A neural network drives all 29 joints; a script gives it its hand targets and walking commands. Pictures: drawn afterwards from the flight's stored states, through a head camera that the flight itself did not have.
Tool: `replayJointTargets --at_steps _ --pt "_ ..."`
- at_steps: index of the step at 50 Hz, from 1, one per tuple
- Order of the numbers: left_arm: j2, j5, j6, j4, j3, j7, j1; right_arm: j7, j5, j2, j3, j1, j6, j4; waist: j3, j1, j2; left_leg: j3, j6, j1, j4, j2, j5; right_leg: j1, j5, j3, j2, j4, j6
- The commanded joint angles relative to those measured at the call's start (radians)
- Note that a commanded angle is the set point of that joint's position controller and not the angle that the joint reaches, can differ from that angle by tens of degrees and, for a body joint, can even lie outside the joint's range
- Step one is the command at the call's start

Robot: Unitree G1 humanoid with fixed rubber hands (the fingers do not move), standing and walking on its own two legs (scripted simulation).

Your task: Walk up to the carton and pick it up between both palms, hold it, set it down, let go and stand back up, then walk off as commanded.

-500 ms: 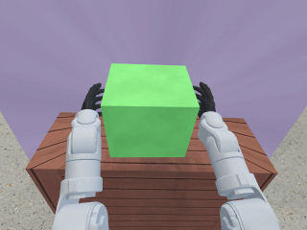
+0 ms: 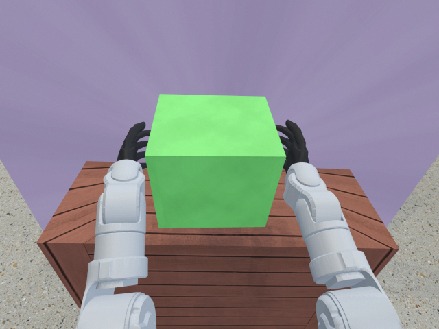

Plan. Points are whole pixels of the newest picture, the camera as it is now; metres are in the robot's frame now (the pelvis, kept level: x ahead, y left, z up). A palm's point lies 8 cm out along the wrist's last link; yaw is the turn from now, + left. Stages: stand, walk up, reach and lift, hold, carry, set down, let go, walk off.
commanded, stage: hold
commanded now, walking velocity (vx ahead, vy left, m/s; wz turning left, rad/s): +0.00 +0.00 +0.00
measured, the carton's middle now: (212, 161) +0.39 +0.00 +0.16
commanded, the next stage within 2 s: none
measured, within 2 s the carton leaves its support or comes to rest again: neither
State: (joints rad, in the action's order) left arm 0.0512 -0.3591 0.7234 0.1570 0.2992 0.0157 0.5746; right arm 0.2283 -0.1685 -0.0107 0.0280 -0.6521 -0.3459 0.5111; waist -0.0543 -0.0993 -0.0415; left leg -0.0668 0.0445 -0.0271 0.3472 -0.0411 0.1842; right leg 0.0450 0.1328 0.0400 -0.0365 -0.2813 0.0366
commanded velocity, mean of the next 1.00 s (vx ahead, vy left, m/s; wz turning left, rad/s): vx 0.00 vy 0.00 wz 0.00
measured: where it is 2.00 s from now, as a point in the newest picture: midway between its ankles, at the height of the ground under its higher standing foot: outside the picture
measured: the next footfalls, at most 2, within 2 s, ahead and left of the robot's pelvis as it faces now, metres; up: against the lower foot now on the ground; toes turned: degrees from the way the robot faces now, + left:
none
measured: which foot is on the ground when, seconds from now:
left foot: down 0.00-1.00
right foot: down 0.00-1.00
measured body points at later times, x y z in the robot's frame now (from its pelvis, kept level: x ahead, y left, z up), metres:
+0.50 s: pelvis +0.00 +0.00 +0.00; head -0.05 +0.02 +0.45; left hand +0.37 +0.15 +0.18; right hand +0.37 -0.15 +0.18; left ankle +0.02 +0.15 -0.75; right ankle +0.03 -0.14 -0.75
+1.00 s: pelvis +0.00 +0.00 +0.00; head -0.05 +0.02 +0.45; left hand +0.37 +0.15 +0.17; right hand +0.36 -0.15 +0.18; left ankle +0.02 +0.15 -0.75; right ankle +0.03 -0.14 -0.75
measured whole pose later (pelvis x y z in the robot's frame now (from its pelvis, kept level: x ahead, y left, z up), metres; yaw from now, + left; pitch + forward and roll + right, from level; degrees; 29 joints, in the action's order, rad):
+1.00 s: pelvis +0.00 +0.00 +0.00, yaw +0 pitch -11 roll -1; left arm 0.04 -0.34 0.73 0.11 0.28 0.02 0.54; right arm 0.24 -0.16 0.00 0.01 -0.63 -0.33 0.47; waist -0.07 -0.10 -0.06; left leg -0.07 0.05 -0.03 0.34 -0.05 0.18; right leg 0.04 0.13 0.04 -0.03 -0.28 0.03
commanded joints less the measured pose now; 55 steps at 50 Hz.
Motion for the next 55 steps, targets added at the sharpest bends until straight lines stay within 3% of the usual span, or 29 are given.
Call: replayJointTargets --at_steps 1,2,3,5,6,9,10,12,14,16,18,19,21,24,27,28,29,32,33,35,38,39,42,44,45,46,48,50,55 --pt "0.554 0.224 -0.116 -0.285 -0.555 0.166 0.777 -0.137 -0.101 0.550 -0.384 -0.779 0.088 -0.397 0.517 -0.014 0.109 0.085 0.025 -0.057 -0.014 0.090 -0.359 0.156 -0.206 0.065 0.112 -0.009 -0.002" --pt "0.552 0.219 -0.109 -0.206 -0.532 0.164 0.739 -0.132 -0.093 0.540 -0.376 -0.822 0.084 -0.434 0.495 -0.007 0.069 0.083 0.012 -0.041 -0.021 0.090 -0.333 0.131 -0.174 0.064 0.109 0.003 0.001" --pt "0.540 0.222 -0.118 -0.232 -0.525 0.164 0.752 -0.129 -0.093 0.558 -0.377 -0.796 0.085 -0.427 0.484 -0.004 0.088 0.095 0.009 -0.022 -0.022 0.098 -0.293 0.145 -0.169 0.050 0.099 0.010 0.004" --pt "0.517 0.200 -0.100 -0.220 -0.478 0.169 0.700 -0.123 -0.097 0.566 -0.383 -0.747 0.068 -0.389 0.451 0.006 0.031 0.105 -0.006 -0.033 -0.031 0.098 -0.309 0.171 -0.214 0.054 0.101 0.009 0.020" --pt "0.526 0.210 -0.114 -0.241 -0.510 0.165 0.762 -0.127 -0.091 0.561 -0.377 -0.733 0.064 -0.360 0.464 -0.021 0.063 0.094 0.006 -0.031 -0.029 0.089 -0.283 0.153 -0.181 0.057 0.104 0.003 0.010" --pt "0.531 0.201 -0.109 -0.218 -0.497 0.185 0.741 -0.125 -0.068 0.568 -0.352 -0.760 0.062 -0.373 0.417 -0.015 0.041 0.106 -0.014 0.019 -0.055 0.099 -0.216 0.146 -0.149 0.054 0.092 0.018 0.020" --pt "0.530 0.197 -0.094 -0.226 -0.501 0.188 0.718 -0.126 -0.069 0.537 -0.343 -0.711 0.057 -0.337 0.402 -0.028 0.077 0.103 -0.001 -0.008 -0.058 0.093 -0.231 0.149 -0.148 0.059 0.092 0.008 0.011" --pt "0.505 0.178 -0.095 -0.210 -0.456 0.187 0.723 -0.132 -0.095 0.551 -0.362 -0.750 0.060 -0.347 0.413 0.011 0.062 0.102 -0.015 -0.008 -0.059 0.099 -0.232 0.150 -0.141 0.058 0.099 0.009 0.017" --pt "0.501 0.166 -0.089 -0.150 -0.439 0.197 0.691 -0.127 -0.071 0.534 -0.338 -0.721 0.060 -0.318 0.362 -0.008 0.043 0.107 -0.011 0.004 -0.074 0.098 -0.187 0.147 -0.117 0.054 0.090 0.027 0.017" --pt "0.513 0.193 -0.107 -0.205 -0.476 0.194 0.774 -0.137 -0.066 0.563 -0.328 -0.768 0.074 -0.339 0.402 -0.001 0.052 0.110 -0.017 0.024 -0.074 0.093 -0.157 0.115 -0.060 0.058 0.087 0.022 0.012" --pt "0.525 0.206 -0.102 -0.199 -0.489 0.190 0.745 -0.135 -0.077 0.544 -0.339 -0.802 0.086 -0.398 0.459 0.002 0.061 0.108 -0.015 -0.008 -0.056 0.098 -0.219 0.130 -0.126 0.058 0.088 0.018 0.011" --pt "0.507 0.181 -0.110 -0.200 -0.465 0.191 0.747 -0.132 -0.059 0.540 -0.319 -0.734 0.077 -0.308 0.388 -0.016 0.081 0.109 -0.006 0.005 -0.057 0.097 -0.211 0.137 -0.124 0.057 0.084 0.022 0.011" --pt "0.543 0.212 -0.114 -0.234 -0.506 0.182 0.726 -0.132 -0.083 0.569 -0.381 -0.782 0.098 -0.419 0.504 0.013 0.064 0.099 -0.005 -0.031 -0.034 0.095 -0.312 0.155 -0.192 0.059 0.100 0.002 0.012" --pt "0.517 0.226 -0.130 -0.291 -0.528 0.174 0.761 -0.118 -0.083 0.577 -0.413 -0.753 0.089 -0.437 0.550 -0.012 0.068 0.103 -0.002 -0.062 -0.013 0.098 -0.339 0.171 -0.251 0.059 0.096 -0.006 0.018" --pt "0.515 0.198 -0.107 -0.224 -0.502 0.177 0.727 -0.116 -0.075 0.541 -0.381 -0.749 0.076 -0.381 0.448 -0.004 0.072 0.103 -0.005 -0.029 -0.035 0.096 -0.277 0.141 -0.176 0.059 0.095 0.005 0.019" --pt "0.497 0.203 -0.108 -0.225 -0.494 0.179 0.709 -0.116 -0.077 0.549 -0.377 -0.703 0.062 -0.367 0.448 -0.023 0.049 0.096 -0.010 -0.023 -0.045 0.100 -0.274 0.153 -0.197 0.059 0.096 0.013 0.020" --pt "0.517 0.197 -0.109 -0.232 -0.487 0.179 0.715 -0.123 -0.090 0.557 -0.392 -0.730 0.067 -0.375 0.456 0.000 0.056 0.104 -0.008 -0.032 -0.042 0.094 -0.258 0.133 -0.160 0.056 0.100 0.014 0.020" --pt "0.480 0.162 -0.086 -0.218 -0.447 0.195 0.691 -0.130 -0.069 0.522 -0.361 -0.675 0.060 -0.305 0.354 -0.006 0.051 0.109 -0.010 -0.003 -0.068 0.095 -0.221 0.144 -0.128 0.063 0.093 0.014 0.016" --pt "0.506 0.174 -0.093 -0.226 -0.467 0.197 0.729 -0.130 -0.061 0.532 -0.326 -0.688 0.065 -0.311 0.371 -0.024 0.072 0.110 -0.002 -0.003 -0.071 0.095 -0.207 0.134 -0.111 0.066 0.091 0.022 0.009" --pt "0.515 0.170 -0.083 -0.219 -0.478 0.196 0.726 -0.135 -0.067 0.516 -0.323 -0.740 0.073 -0.329 0.380 -0.002 0.084 0.104 0.000 -0.008 -0.068 0.085 -0.212 0.114 -0.087 0.067 0.093 0.014 0.004" --pt "0.531 0.193 -0.095 -0.219 -0.496 0.188 0.738 -0.137 -0.074 0.532 -0.338 -0.746 0.083 -0.346 0.415 -0.022 0.082 0.096 0.007 -0.039 -0.050 0.088 -0.264 0.126 -0.124 0.067 0.096 0.021 0.003" --pt "0.507 0.162 -0.089 -0.157 -0.452 0.190 0.690 -0.138 -0.069 0.523 -0.333 -0.756 0.082 -0.344 0.360 0.008 0.064 0.105 -0.009 -0.001 -0.066 0.088 -0.211 0.124 -0.080 0.058 0.089 0.033 0.006" --pt "0.524 0.188 -0.099 -0.240 -0.487 0.184 0.743 -0.140 -0.080 0.556 -0.365 -0.767 0.097 -0.377 0.438 0.008 0.055 0.111 -0.012 -0.033 -0.055 0.086 -0.261 0.140 -0.129 0.067 0.095 0.009 0.006" --pt "0.530 0.214 -0.102 -0.230 -0.516 0.182 0.716 -0.129 -0.076 0.537 -0.375 -0.729 0.096 -0.387 0.487 -0.021 0.072 0.106 0.008 -0.083 -0.029 0.087 -0.331 0.131 -0.169 0.069 0.103 0.011 0.008" --pt "0.544 0.237 -0.120 -0.312 -0.558 0.177 0.771 -0.130 -0.076 0.560 -0.380 -0.738 0.102 -0.407 0.537 -0.032 0.082 0.096 0.013 -0.090 -0.018 0.085 -0.363 0.146 -0.188 0.070 0.103 0.005 0.003" --pt "0.509 0.210 -0.116 -0.256 -0.525 0.177 0.740 -0.126 -0.072 0.543 -0.379 -0.741 0.094 -0.403 0.467 -0.017 0.061 0.107 0.002 -0.042 -0.031 0.088 -0.293 0.150 -0.155 0.057 0.093 0.020 0.010" --pt "0.517 0.216 -0.114 -0.287 -0.534 0.181 0.765 -0.134 -0.062 0.540 -0.363 -0.694 0.089 -0.344 0.440 -0.030 0.123 0.099 0.011 -0.037 -0.048 0.094 -0.264 0.124 -0.152 0.068 0.091 0.018 0.004" --pt "0.519 0.208 -0.113 -0.248 -0.516 0.173 0.775 -0.143 -0.060 0.541 -0.355 -0.737 0.089 -0.345 0.428 -0.012 0.091 0.104 -0.004 -0.041 -0.056 0.086 -0.220 0.105 -0.096 0.068 0.089 0.021 0.007" --pt "0.533 0.198 -0.093 -0.232 -0.515 0.178 0.695 -0.134 -0.073 0.513 -0.360 -0.707 0.092 -0.367 0.428 -0.026 0.100 0.099 0.005 -0.051 -0.052 0.089 -0.286 0.131 -0.140 0.077 0.097 0.011 0.001"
